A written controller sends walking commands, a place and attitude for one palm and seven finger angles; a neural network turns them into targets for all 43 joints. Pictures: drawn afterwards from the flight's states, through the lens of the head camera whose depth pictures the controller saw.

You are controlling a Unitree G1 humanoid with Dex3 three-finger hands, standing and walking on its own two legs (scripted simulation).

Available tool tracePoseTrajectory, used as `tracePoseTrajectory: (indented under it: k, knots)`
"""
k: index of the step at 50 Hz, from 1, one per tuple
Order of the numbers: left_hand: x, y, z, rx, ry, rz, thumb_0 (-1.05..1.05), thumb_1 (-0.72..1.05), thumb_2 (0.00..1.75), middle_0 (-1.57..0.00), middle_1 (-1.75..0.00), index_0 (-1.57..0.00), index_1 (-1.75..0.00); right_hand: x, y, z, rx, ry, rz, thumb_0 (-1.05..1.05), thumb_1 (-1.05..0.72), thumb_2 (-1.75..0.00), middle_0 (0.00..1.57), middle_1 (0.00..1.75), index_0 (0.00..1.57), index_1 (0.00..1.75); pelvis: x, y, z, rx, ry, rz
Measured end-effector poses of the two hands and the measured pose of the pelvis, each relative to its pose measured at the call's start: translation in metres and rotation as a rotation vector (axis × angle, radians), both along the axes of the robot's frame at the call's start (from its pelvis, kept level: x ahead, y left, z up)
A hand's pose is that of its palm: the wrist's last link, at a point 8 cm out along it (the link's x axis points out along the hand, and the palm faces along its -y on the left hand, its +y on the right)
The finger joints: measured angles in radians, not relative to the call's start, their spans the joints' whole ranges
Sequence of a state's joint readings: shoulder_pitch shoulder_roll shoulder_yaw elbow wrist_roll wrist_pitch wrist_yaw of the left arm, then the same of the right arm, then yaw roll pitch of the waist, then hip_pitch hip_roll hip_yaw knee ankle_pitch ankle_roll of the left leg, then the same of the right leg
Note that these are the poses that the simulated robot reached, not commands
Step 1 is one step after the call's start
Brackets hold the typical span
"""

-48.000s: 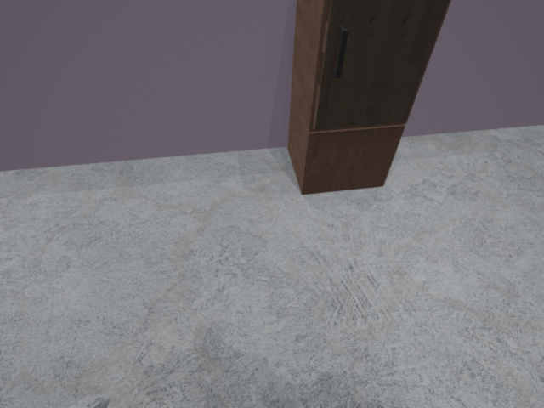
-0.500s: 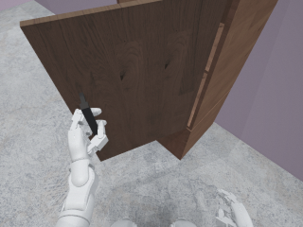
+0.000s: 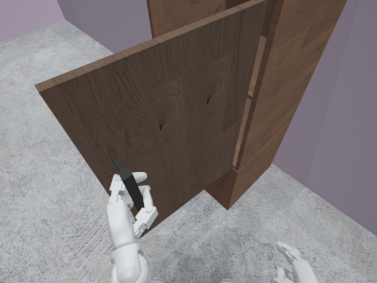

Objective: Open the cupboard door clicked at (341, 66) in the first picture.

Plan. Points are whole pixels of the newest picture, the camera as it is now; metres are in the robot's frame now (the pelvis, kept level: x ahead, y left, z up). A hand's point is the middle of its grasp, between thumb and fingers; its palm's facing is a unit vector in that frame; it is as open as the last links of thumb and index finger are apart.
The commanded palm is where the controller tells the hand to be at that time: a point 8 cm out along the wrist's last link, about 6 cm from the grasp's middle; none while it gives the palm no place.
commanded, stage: open thumb and fingers to let go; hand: left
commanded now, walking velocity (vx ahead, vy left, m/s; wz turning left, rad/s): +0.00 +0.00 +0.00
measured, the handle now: (131, 188) +0.30 +0.13 +0.05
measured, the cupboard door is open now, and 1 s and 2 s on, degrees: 85 83 86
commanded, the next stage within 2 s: slide the hand sideways off the handle in 0.76 s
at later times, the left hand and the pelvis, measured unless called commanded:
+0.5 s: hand (147, 203) +0.27 +0.10 +0.05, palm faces +0.31 -0.95 +0.00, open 13.0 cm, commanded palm +0.23 +0.14 +0.05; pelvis -0.02 +0.01 +0.00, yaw +0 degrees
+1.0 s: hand (139, 212) +0.25 +0.11 +0.04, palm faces +0.01 -0.99 -0.12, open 15.4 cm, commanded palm +0.23 +0.14 +0.05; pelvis -0.02 +0.04 -0.01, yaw +0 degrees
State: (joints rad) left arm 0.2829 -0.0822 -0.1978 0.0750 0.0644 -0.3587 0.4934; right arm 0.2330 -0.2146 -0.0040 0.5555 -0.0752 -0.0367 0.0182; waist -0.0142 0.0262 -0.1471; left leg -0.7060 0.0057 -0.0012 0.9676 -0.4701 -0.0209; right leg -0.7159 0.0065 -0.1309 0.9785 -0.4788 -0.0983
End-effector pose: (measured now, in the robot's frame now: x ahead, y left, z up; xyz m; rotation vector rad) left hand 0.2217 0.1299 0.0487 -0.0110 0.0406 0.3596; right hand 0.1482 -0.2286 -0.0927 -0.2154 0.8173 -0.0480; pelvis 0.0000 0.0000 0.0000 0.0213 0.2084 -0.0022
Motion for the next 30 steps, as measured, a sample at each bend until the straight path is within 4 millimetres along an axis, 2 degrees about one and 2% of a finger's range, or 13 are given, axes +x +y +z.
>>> tracePoseTrajectory:
  k: [4, 8, 22, 30]
  knots:
    - [0.006, 0.003, -0.004, 0.053, -0.022, -0.001, 0.02, 0.69, 0.79, -0.34, -1.32, -0.36, -1.33, 0.007, 0.0, -0.005, -0.005, -0.014, 0.013, 0.01, -0.91, -0.9, 0.2, 0.29, 0.2, 0.3, -0.006, -0.003, -0.005, 0.002, 0.006, 0.007]
    - [0.009, 0.008, -0.003, 0.041, -0.02, -0.005, 0.02, 0.57, 0.75, -0.36, -1.31, -0.37, -1.32, 0.011, 0.006, -0.006, 0.013, -0.024, 0.015, 0.01, -0.91, -0.9, 0.2, 0.29, 0.2, 0.3, -0.009, -0.004, -0.005, 0.002, 0.004, 0.009]
    - [0.01, 0.01, -0.002, 0.017, -0.02, -0.034, 0.01, -0.22, 0.42, -0.32, -1.22, -0.34, -1.22, 0.001, 0.022, -0.003, 0.02, -0.023, 0.025, 0.01, -0.91, -0.9, 0.2, 0.3, 0.2, 0.3, -0.014, 0.007, -0.004, -0.006, -0.007, 0.006]
    - [0.015, 0.011, -0.003, 0.012, -0.026, -0.041, 0.0, -0.44, 0.32, -0.28, -1.02, -0.3, -1.01, -0.007, 0.027, -0.004, 0.007, -0.01, 0.016, 0.01, -0.91, -0.9, 0.2, 0.3, 0.2, 0.3, -0.017, 0.017, -0.005, -0.015, -0.008, 0.001]
